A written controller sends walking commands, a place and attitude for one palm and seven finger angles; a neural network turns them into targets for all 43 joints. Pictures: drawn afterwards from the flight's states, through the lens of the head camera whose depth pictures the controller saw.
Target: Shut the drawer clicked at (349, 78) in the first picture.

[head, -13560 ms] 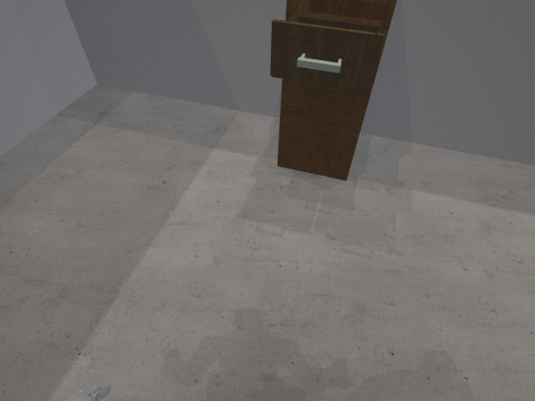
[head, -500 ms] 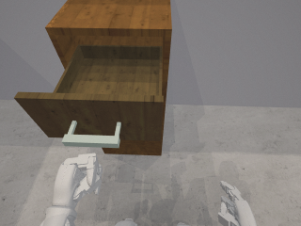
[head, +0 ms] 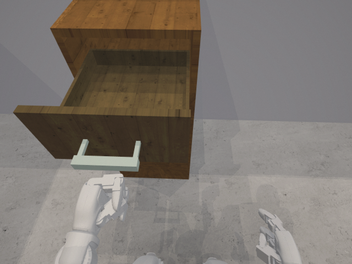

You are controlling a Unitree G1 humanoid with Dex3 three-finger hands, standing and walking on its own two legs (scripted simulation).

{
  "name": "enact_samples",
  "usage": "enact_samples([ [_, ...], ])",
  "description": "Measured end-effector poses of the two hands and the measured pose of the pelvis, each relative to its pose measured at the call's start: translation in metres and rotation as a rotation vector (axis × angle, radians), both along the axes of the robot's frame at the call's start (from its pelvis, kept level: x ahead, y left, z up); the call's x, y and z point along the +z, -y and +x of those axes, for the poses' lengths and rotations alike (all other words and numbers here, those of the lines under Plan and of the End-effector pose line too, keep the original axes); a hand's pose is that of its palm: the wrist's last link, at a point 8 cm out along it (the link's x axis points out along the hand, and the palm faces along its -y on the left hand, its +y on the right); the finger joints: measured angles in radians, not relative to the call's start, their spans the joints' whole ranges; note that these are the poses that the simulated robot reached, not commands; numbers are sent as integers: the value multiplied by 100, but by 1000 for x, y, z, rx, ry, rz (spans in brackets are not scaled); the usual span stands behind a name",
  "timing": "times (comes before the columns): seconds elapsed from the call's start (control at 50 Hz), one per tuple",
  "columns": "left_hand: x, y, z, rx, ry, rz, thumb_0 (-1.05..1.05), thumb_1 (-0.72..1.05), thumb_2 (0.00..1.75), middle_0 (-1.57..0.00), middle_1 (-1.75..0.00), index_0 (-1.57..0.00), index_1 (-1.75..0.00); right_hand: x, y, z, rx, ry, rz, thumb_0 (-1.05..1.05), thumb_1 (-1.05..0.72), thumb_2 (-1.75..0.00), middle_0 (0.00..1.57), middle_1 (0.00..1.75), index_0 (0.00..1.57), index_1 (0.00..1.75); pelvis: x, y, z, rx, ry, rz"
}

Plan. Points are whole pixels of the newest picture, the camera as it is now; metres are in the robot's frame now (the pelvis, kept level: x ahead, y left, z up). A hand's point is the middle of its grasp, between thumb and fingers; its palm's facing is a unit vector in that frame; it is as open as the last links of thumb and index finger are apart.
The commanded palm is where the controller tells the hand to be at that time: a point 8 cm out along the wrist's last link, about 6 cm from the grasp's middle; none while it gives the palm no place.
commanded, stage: push the drawer shut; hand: left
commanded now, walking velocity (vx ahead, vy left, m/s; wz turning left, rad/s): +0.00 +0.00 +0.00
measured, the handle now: (108, 154) +0.34 +0.16 +0.07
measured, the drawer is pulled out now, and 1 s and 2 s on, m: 0.27 0.19 0.06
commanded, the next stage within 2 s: none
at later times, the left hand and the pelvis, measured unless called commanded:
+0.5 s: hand (125, 174) +0.29 +0.12 +0.07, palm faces -0.06 -1.00 -0.05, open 3.0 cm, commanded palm +0.28 +0.18 +0.08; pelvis +0.00 -0.01 +0.01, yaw +0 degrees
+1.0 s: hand (129, 152) +0.35 +0.12 +0.07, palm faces -0.06 -1.00 -0.04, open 3.1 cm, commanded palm +0.34 +0.18 +0.08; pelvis -0.01 +0.00 +0.01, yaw -1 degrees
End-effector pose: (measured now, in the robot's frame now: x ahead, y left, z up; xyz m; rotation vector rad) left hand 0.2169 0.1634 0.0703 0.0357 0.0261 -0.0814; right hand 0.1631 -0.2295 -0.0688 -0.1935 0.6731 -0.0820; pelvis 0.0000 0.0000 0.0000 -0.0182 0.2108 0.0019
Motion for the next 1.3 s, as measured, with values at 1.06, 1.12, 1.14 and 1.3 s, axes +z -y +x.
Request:
enact_samples([
  [1.06, 1, -7, 120, 25, 36, 8, -1, 81, 91, -141, -160, -140, -160, -17, 19, -64, -90, -247, -24, 1, -91, -90, 20, 30, 20, 30, 12, 0, -11, -11, 2, 5],
  [1.12, 1, -8, 130, 26, 33, 8, -2, 81, 91, -141, -160, -140, -160, -19, 19, -70, -101, -265, -25, 1, -91, -90, 20, 30, 20, 30, 12, -1, -12, -14, -5, 5],
  [1.14, 2, -8, 133, 27, 31, 8, -2, 80, 90, -141, -160, -140, -160, -20, 19, -72, -104, -271, -25, 1, -91, -90, 20, 30, 20, 30, 12, -1, -12, -15, -8, 5],
  [1.3, 3, -5, 159, 35, 24, 2, 0, 81, 90, -140, -160, -140, -160, -23, 19, -90, -131, -319, -21, 1, -91, -90, 20, 30, 20, 30, 11, -3, -11, -22, -26, 3],
])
